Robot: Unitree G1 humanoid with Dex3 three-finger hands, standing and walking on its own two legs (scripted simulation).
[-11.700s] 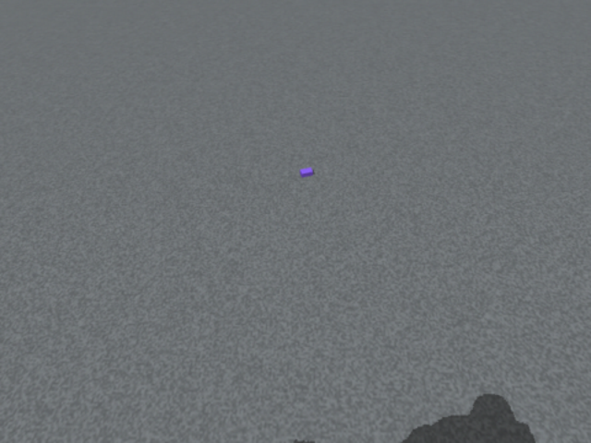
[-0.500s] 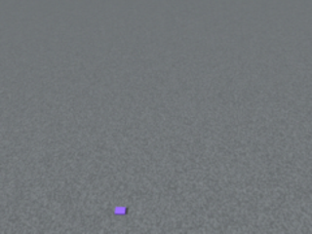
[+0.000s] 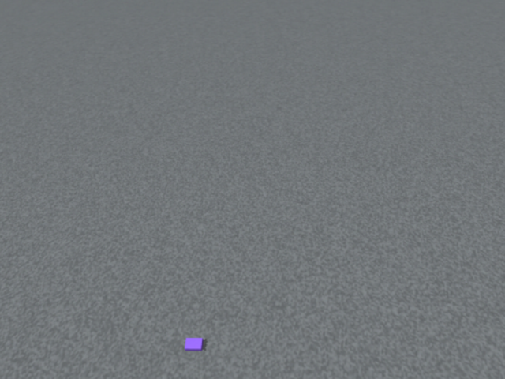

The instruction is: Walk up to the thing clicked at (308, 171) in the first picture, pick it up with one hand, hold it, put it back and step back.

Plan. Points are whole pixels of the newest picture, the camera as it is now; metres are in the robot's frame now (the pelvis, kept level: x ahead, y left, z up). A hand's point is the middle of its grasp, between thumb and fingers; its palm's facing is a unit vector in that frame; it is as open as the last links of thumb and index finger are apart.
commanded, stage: stand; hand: left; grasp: from above
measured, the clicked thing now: (194, 344) +0.38 +0.26 -0.77
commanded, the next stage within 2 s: rise first in 0.62 s
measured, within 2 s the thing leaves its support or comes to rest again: neither
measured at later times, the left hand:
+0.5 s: hand out of the picture +0.06 +0.25 -0.16, palm faces -0.03 -0.94 -0.34, open 7.4 cm
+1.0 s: hand out of the picture +0.14 +0.25 -0.17, palm faces -0.05 -0.94 -0.35, open 9.1 cm
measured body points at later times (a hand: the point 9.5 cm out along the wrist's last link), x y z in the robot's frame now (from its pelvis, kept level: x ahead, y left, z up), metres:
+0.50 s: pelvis +0.00 +0.00 +0.00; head +0.01 +0.00 +0.45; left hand +0.06 +0.30 -0.13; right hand +0.08 -0.30 -0.13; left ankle -0.01 +0.13 -0.75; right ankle -0.01 -0.15 -0.75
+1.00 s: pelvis -0.02 +0.00 -0.02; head +0.05 +0.00 +0.42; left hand +0.15 +0.30 -0.15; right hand +0.07 -0.27 -0.15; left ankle -0.01 +0.13 -0.75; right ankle -0.01 -0.15 -0.75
